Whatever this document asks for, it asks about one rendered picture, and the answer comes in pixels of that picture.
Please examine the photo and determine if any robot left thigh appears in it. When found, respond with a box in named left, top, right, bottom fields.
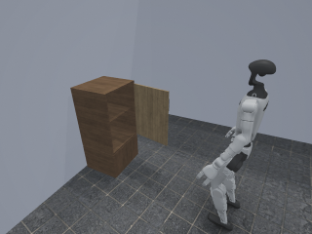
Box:
left=211, top=153, right=244, bottom=197

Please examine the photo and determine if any robot left upper arm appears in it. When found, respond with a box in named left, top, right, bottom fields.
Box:
left=234, top=98, right=258, bottom=146

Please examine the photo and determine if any right robot hand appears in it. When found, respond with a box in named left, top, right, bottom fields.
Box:
left=225, top=126, right=236, bottom=141

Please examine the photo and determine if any robot left forearm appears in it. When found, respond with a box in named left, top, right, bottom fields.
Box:
left=213, top=135, right=247, bottom=171

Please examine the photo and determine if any robot left foot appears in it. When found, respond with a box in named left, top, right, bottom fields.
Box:
left=207, top=213, right=233, bottom=231

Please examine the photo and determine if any left robot hand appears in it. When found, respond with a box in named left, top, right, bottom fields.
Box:
left=196, top=164, right=218, bottom=187

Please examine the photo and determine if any cupboard door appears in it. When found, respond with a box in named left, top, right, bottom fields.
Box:
left=134, top=83, right=170, bottom=146

